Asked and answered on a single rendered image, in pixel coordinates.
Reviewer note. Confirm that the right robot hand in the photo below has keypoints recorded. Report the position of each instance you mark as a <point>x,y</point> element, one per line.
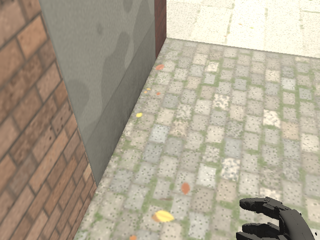
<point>292,226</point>

